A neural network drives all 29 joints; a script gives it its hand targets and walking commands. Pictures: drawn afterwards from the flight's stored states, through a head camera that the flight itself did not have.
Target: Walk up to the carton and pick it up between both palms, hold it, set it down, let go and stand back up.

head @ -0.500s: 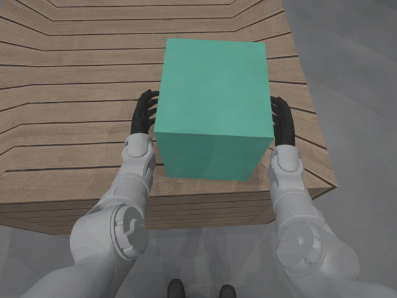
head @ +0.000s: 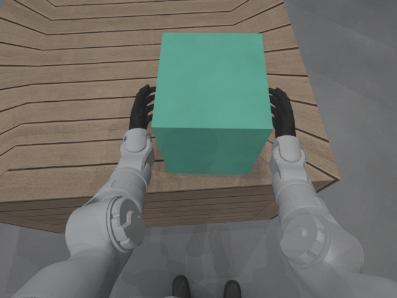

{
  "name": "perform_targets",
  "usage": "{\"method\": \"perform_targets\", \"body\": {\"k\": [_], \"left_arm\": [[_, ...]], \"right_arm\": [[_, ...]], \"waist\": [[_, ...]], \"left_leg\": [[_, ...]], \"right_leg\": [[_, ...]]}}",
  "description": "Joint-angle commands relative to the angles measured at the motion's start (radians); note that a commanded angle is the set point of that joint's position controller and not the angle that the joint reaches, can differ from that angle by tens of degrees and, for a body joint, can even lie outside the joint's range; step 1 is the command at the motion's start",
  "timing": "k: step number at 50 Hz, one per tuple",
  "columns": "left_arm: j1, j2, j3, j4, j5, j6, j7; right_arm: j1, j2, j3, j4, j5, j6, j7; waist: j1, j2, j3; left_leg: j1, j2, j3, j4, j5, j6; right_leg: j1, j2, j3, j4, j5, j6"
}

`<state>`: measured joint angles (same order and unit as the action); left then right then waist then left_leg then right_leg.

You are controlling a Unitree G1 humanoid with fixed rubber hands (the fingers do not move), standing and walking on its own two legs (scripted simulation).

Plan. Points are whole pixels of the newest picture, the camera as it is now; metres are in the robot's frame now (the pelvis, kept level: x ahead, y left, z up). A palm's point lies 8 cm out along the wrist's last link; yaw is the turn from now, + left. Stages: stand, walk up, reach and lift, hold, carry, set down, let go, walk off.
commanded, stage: set down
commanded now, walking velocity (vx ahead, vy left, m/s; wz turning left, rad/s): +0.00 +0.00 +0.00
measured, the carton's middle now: (210, 111) +0.51 +0.00 -0.02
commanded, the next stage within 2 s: none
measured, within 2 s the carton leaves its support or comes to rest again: neither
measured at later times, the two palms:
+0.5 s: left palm (141, 121) +0.47 +0.14 +0.00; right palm (282, 129) +0.45 -0.15 +0.00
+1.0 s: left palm (143, 119) +0.48 +0.14 -0.01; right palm (281, 132) +0.45 -0.15 -0.02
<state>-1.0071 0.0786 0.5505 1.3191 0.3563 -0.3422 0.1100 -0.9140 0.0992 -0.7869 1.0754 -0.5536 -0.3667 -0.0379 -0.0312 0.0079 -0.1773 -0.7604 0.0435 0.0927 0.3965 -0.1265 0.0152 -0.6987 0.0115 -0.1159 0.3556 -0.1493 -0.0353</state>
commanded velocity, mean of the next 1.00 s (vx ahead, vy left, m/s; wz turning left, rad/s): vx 0.00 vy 0.00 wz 0.00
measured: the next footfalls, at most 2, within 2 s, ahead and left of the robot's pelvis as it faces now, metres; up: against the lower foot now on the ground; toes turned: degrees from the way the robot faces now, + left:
none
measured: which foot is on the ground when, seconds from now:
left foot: down 0.00-1.00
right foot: down 0.00-1.00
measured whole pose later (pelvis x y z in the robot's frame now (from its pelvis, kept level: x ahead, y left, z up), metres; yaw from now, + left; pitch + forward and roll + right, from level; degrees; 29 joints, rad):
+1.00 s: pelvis +0.00 +0.01 -0.01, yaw -1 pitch +34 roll -2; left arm -1.05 0.13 0.30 1.35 0.13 -0.33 0.13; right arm -0.94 -0.02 -0.49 1.21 -0.27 -0.33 -0.07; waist -0.02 0.04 -0.26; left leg -0.93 0.06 0.08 0.53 -0.19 0.02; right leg -0.86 0.02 -0.10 0.45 -0.19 -0.03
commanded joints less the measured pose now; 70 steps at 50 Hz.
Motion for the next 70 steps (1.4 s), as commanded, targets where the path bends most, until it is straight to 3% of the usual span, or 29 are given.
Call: {"method": "perform_targets", "body": {"k": [1, 4, 6, 9, 14, 18, 20, 23, 25, 27, 28, 30, 33, 34, 36, 37, 39, 43, 46, 50, 54, 55, 56, 58, 60, 64, 67, 68, 70], "left_arm": [[-0.539, -0.281, -0.146, -0.044, 0.048, -0.055, -0.115], [-0.554, -0.359, -0.137, -0.052, 0.075, -0.054, -0.134], [-0.543, -0.090, -0.105, -0.072, 0.023, -0.072, -0.078], [-0.579, -0.143, -0.162, -0.105, 0.008, -0.047, -0.063], [-0.519, -0.441, -0.116, -0.021, 0.100, -0.060, -0.149], [-0.500, -0.139, -0.108, -0.072, 0.054, -0.057, -0.067], [-0.547, -0.189, -0.127, -0.078, 0.041, -0.038, -0.047], [-0.523, -0.170, -0.163, -0.099, -0.002, -0.050, -0.046], [-0.497, -0.339, -0.155, -0.060, 0.044, -0.046, -0.082], [-0.459, -0.044, -0.124, 0.002, -0.006, -0.062, -0.055], [-0.532, -0.275, -0.129, -0.035, 0.019, -0.048, -0.075], [-0.460, -0.092, -0.117, -0.002, 0.005, -0.063, -0.064], [-0.495, -0.179, -0.112, -0.050, 0.011, -0.067, -0.076], [-0.471, -0.026, -0.103, -0.060, -0.018, -0.079, -0.058], [-0.497, -0.202, -0.096, -0.016, 0.035, -0.053, -0.077], [-0.488, -0.004, -0.105, -0.031, -0.018, -0.068, -0.055], [-0.508, -0.079, -0.117, -0.037, -0.019, -0.053, -0.051], [-0.537, 0.055, -0.209, -0.070, -0.135, -0.038, -0.001], [-0.537, 0.060, -0.287, -0.144, -0.212, -0.046, 0.004], [-0.466, 0.155, -0.329, -0.229, -0.289, -0.025, 0.021], [-0.158, 0.151, -0.281, -0.346, -0.302, 0.034, -0.007], [-0.405, 0.241, -0.311, -0.136, -0.361, -0.002, -0.023], [-0.452, 0.283, -0.287, -0.208, -0.377, 0.006, -0.026], [-0.536, 0.352, -0.369, 0.065, -0.467, -0.007, -0.057], [-0.612, 0.352, -0.477, 0.085, -0.584, -0.041, -0.058], [-0.607, 0.306, -0.596, -0.083, -0.631, -0.127, -0.026], [-0.342, 0.296, -0.540, -0.119, -0.560, -0.144, -0.062], [-0.519, 0.317, -0.516, -0.004, -0.535, -0.096, -0.075], [-0.411, 0.307, -0.476, -0.045, -0.506, -0.034, -0.079]], "right_arm": [[-0.445, 0.262, 0.192, 0.039, -0.058, 0.003, 0.095], [-0.446, 0.382, 0.192, 0.025, -0.099, 0.007, 0.100], [-0.458, 0.093, 0.187, -0.023, -0.013, 0.002, 0.067], [-0.452, 0.109, 0.199, 0.009, 0.021, 0.035, 0.048], [-0.429, 0.500, 0.221, 0.017, -0.101, 0.021, 0.107], [-0.406, 0.084, 0.191, 0.025, 0.006, 0.007, 0.066], [-0.447, 0.120, 0.167, 0.053, -0.005, 0.017, 0.050], [-0.441, 0.117, 0.206, 0.010, 0.023, 0.001, 0.044], [-0.438, 0.308, 0.225, 0.023, -0.024, -0.004, 0.071], [-0.406, -0.006, 0.224, 0.052, 0.048, 0.001, 0.052], [-0.489, 0.313, 0.244, 0.022, 0.008, 0.018, 0.057], [-0.408, 0.062, 0.226, 0.053, 0.031, -0.008, 0.049], [-0.441, 0.186, 0.195, 0.017, -0.012, -0.006, 0.046], [-0.413, 0.009, 0.188, 0.005, 0.027, -0.016, 0.034], [-0.438, 0.231, 0.194, 0.051, -0.021, 0.005, 0.045], [-0.433, -0.035, 0.184, 0.031, 0.030, -0.007, 0.035], [-0.438, 0.109, 0.213, 0.049, 0.039, 0.017, 0.022], [-0.486, -0.078, 0.270, 0.025, 0.186, 0.026, -0.015], [-0.465, -0.135, 0.304, -0.011, 0.245, 0.002, -0.030], [-0.405, -0.308, 0.405, -0.048, 0.398, -0.037, -0.042], [-0.234, -0.378, 0.542, -0.105, 0.493, -0.083, -0.044], [-0.412, -0.382, 0.521, -0.011, 0.485, -0.075, -0.049], [-0.521, -0.436, 0.522, -0.119, 0.497, -0.047, -0.043], [-0.566, -0.385, 0.567, -0.015, 0.514, 0.054, -0.043], [-0.605, -0.392, 0.597, -0.030, 0.569, 0.090, -0.046], [-0.538, -0.423, 0.673, -0.117, 0.684, 0.033, -0.029], [-0.273, -0.431, 0.764, -0.083, 0.745, -0.033, -0.018], [-0.478, -0.448, 0.743, 0.068, 0.742, 0.012, -0.019], [-0.386, -0.489, 0.785, 0.094, 0.799, 0.021, -0.003]], "waist": [[-0.032, 0.061, -0.812], [-0.037, 0.058, -0.765], [0.001, 0.060, -0.884], [-0.041, 0.097, -0.875], [-0.008, 0.069, -0.709], [0.000, 0.126, -0.840], [-0.026, 0.130, -0.807], [-0.016, 0.108, -0.908], [-0.012, 0.058, -0.825], [0.012, 0.059, -0.882], [-0.004, -0.007, -0.716], [0.002, 0.026, -0.785], [-0.023, -0.004, -0.775], [-0.002, 0.021, -0.878], [-0.009, 0.015, -0.734], [-0.003, 0.051, -0.879], [-0.009, 0.031, -0.769], [-0.020, 0.079, -0.881], [-0.034, 0.125, -1.001], [0.016, 0.195, -1.141], [0.044, 0.063, -1.094], [0.019, 0.021, -0.970], [0.022, -0.052, -1.045], [-0.015, -0.215, -0.811], [-0.030, -0.222, -0.876], [-0.006, 0.021, -1.232], [0.024, 0.039, -1.190], [0.029, 0.096, -1.074], [0.057, 0.060, -1.019]], "left_leg": [[0.456, -0.013, 0.003, 0.079, 0.485, -0.041], [0.414, -0.020, -0.003, 0.046, 0.394, -0.031], [0.452, -0.021, 0.005, 0.098, 0.518, -0.043], [0.488, -0.015, -0.002, 0.098, 0.505, -0.048], [0.463, -0.021, -0.006, 0.083, 0.489, -0.024], [0.623, 0.003, -0.011, 0.136, 0.672, -0.065], [0.677, 0.020, -0.038, 0.167, 0.674, -0.057], [0.637, 0.012, -0.034, 0.192, 0.704, -0.056], [0.571, 0.002, -0.032, 0.146, 0.597, -0.037], [0.557, 0.001, -0.013, 0.168, 0.650, -0.052], [0.480, -0.007, -0.033, 0.139, 0.529, -0.001], [0.503, -0.004, -0.023, 0.144, 0.586, -0.034], [0.456, -0.011, -0.028, 0.122, 0.482, -0.017], [0.475, -0.012, -0.015, 0.136, 0.547, -0.033], [0.448, -0.017, -0.023, 0.111, 0.433, -0.013], [0.494, -0.010, -0.015, 0.132, 0.536, -0.042], [0.412, -0.019, -0.022, 0.129, 0.461, -0.019], [0.501, 0.003, -0.047, 0.191, 0.539, -0.037], [0.585, 0.000, -0.054, 0.262, 0.667, -0.057], [0.744, 0.030, -0.079, 0.348, 0.965, -0.076], [0.605, 0.027, -0.093, 0.326, 1.031, -0.061], [0.325, 0.016, -0.063, 0.298, 0.759, -0.053], [0.196, -0.014, -0.053, 0.262, 0.626, -0.054], [-0.145, -0.038, -0.042, 0.118, 0.082, 0.005], [-0.131, -0.031, -0.055, 0.106, -0.006, 0.005], [0.359, -0.019, -0.083, 0.302, 0.561, -0.080], [0.411, -0.022, -0.071, 0.360, 0.710, -0.091], [0.335, -0.012, -0.075, 0.326, 0.622, -0.078], [0.374, -0.005, -0.085, 0.288, 0.595, -0.082]], "right_leg": [[0.434, -0.011, 0.041, 0.088, 0.541, 0.055], [0.488, -0.020, 0.044, 0.084, 0.521, 0.060], [0.446, -0.008, 0.058, 0.125, 0.563, 0.061], [0.407, 0.006, 0.052, 0.107, 0.526, 0.055], [0.406, -0.024, 0.036, 0.089, 0.501, 0.060], [0.282, 0.013, 0.034, 0.094, 0.488, 0.047], [0.135, 0.013, 0.029, 0.063, 0.318, 0.029], [0.167, 0.022, 0.036, 0.084, 0.417, 0.028], [0.244, 0.011, 0.027, 0.073, 0.421, 0.036], [0.268, 0.014, 0.048, 0.113, 0.491, 0.041], [0.254, -0.009, 0.042, 0.093, 0.383, 0.054], [0.312, 0.004, 0.050, 0.119, 0.470, 0.055], [0.325, -0.004, 0.052, 0.102, 0.419, 0.056], [0.351, 0.004, 0.066, 0.127, 0.498, 0.056], [0.329, -0.008, 0.049, 0.088, 0.373, 0.057], [0.329, 0.011, 0.057, 0.122, 0.474, 0.048], [0.318, -0.004, 0.063, 0.109, 0.420, 0.050], [0.207, 0.010, 0.058, 0.129, 0.375, 0.041], [0.146, 0.018, 0.046, 0.144, 0.432, 0.036], [0.021, 0.046, 0.036, 0.153, 0.504, 0.041], [0.282, 0.052, 0.076, 0.165, 0.822, 0.044], [0.239, 0.012, 0.090, 0.170, 0.719, 0.046], [0.453, 0.017, 0.112, 0.216, 0.790, 0.063], [0.648, -0.043, 0.163, 0.253, 0.663, 0.105], [0.625, -0.036, 0.153, 0.256, 0.489, 0.121], [0.351, 0.003, 0.097, 0.289, 0.648, 0.088], [0.344, 0.015, 0.083, 0.307, 0.759, 0.083], [0.242, -0.010, 0.095, 0.280, 0.672, 0.067], [0.287, 0.012, 0.095, 0.257, 0.648, 0.059]]}}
